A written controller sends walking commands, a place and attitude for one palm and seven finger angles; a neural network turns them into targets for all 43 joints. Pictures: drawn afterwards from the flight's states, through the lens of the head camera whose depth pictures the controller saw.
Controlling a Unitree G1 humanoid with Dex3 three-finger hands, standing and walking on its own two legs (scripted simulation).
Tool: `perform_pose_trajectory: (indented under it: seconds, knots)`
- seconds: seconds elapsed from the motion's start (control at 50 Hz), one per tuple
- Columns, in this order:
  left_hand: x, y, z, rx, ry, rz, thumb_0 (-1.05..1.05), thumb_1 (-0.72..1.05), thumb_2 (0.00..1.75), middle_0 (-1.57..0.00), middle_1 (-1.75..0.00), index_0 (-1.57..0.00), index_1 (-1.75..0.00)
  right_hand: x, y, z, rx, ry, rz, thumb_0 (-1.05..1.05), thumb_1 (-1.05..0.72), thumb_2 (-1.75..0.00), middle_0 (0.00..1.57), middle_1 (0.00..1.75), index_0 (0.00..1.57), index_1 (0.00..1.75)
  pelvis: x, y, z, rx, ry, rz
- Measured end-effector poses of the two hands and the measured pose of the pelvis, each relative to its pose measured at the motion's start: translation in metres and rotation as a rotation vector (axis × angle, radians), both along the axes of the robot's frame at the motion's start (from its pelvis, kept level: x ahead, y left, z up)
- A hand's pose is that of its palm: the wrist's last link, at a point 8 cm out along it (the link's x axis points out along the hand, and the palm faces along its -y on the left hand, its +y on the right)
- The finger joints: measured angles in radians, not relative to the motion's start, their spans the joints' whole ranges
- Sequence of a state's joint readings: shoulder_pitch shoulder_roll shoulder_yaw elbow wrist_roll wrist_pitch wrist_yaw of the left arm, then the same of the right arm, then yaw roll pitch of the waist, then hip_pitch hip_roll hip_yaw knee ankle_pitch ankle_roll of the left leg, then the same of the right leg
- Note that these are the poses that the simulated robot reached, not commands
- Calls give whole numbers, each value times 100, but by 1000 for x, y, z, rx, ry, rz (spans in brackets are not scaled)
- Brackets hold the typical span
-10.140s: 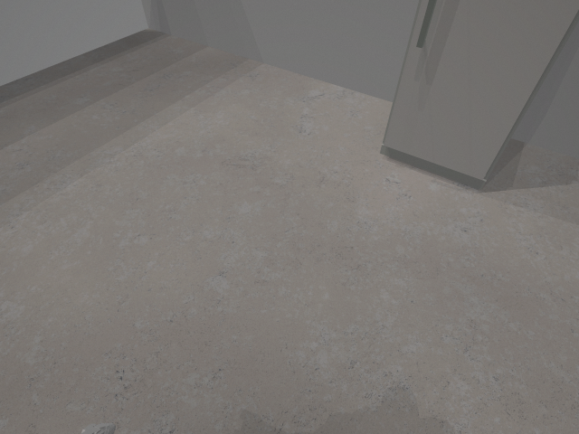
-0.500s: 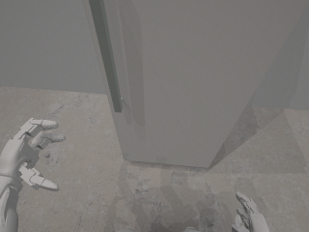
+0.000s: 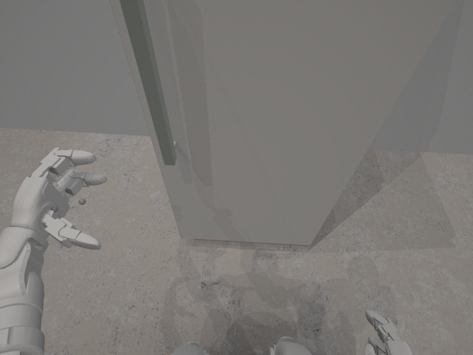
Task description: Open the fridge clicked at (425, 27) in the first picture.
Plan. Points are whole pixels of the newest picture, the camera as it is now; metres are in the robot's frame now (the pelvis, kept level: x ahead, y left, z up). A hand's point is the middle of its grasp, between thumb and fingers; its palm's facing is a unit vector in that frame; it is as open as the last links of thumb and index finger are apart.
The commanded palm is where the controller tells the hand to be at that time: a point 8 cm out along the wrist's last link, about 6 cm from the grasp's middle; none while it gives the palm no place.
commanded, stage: move the hooked fingers beside the handle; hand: left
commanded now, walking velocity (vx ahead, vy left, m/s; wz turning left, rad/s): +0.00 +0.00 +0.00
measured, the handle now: (151, 63) +0.56 +0.18 +0.18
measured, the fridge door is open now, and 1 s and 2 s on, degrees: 0 0 0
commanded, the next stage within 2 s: feel for the door with the fingertips in 1.92 s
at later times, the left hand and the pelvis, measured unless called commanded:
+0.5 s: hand (108, 164) +0.41 +0.25 +0.07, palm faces -0.03 -1.00 -0.01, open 14.0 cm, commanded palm +0.39 +0.30 +0.07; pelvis +0.00 +0.00 -0.01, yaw -1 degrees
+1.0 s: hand (125, 134) +0.49 +0.24 +0.07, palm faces -0.04 -1.00 -0.01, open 14.0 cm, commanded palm +0.48 +0.29 +0.06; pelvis +0.00 +0.00 -0.02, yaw -2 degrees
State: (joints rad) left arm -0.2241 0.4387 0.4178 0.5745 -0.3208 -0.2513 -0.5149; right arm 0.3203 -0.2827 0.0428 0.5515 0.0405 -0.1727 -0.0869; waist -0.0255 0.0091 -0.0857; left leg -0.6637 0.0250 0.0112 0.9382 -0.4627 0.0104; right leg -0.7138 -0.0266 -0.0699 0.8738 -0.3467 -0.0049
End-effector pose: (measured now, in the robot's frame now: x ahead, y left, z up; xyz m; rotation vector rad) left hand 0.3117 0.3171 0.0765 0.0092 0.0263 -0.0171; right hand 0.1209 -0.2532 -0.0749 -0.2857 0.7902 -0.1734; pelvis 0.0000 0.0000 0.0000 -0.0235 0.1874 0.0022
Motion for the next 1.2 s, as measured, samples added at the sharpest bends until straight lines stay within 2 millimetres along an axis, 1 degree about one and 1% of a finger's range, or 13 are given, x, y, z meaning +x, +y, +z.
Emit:
perform_pose_trajectory:
  seconds: [0.2,0.3,0.44,0.56,0.7,0.8,1.0,1.2]
  knots:
    - [30,-13,-1,2,-8,-12,-1,-50,30,-30,-120,-30,-120,-19,-4,-11,4,99,-36,1,-91,-90,21,30,20,30,2,-1,-1,2,22,-4]
    - [48,-15,-4,-1,10,-2,-1,-50,30,-30,-120,-30,-120,-25,-7,-14,2,134,-50,1,-91,-90,21,30,20,30,2,-2,-2,3,35,-6]
    - [71,-16,-2,0,-3,-5,-1,-50,30,-30,-120,-30,-120,-36,-14,-18,-8,189,-75,0,-91,-90,21,30,20,30,3,-4,-4,1,58,-12]
    - [88,-17,-5,-1,16,-10,-1,-50,30,-30,-120,-30,-120,-48,-18,-22,-15,244,-96,0,-91,-90,21,30,20,30,3,-4,-7,0,79,-13]
    - [113,-24,-9,-6,19,-15,-1,-50,30,-30,-120,-30,-120,-65,-21,-29,-27,320,-118,0,-91,-90,21,30,20,30,2,-4,-11,-3,106,-13]
    - [131,-25,-9,1,22,-15,-1,-50,30,-30,-120,-30,-120,-80,-20,-31,-29,367,-144,0,-91,-90,21,30,20,30,2,-3,-14,-7,127,-18]
    - [158,-23,-8,1,26,-20,-1,-50,30,-29,-120,-30,-120,-108,-13,-32,-28,473,-183,0,-91,-90,21,30,20,30,4,2,-16,-15,159,-25]
    - [184,-21,-11,-5,25,-18,-1,-50,30,-29,-120,-30,-120,-124,-7,-29,-41,538,-212,0,-91,-90,21,30,20,30,7,8,-18,-25,190,-29]
